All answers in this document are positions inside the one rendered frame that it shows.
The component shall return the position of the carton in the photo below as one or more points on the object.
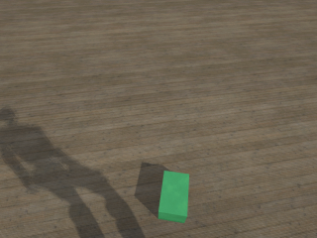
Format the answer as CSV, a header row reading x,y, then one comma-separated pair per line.
x,y
173,203

